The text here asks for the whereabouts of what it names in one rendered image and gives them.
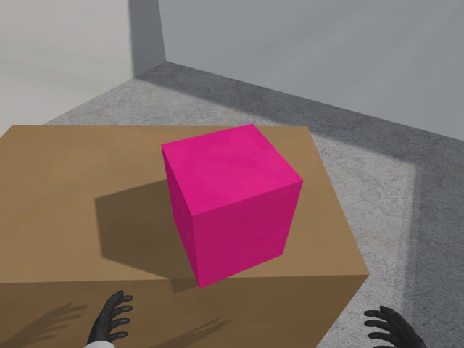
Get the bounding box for robot left hand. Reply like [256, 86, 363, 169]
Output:
[87, 290, 133, 345]

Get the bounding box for carton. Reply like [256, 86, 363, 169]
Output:
[161, 123, 303, 288]

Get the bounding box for pedestal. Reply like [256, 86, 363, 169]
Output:
[0, 125, 370, 348]

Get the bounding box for robot right hand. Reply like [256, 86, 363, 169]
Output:
[364, 306, 426, 348]

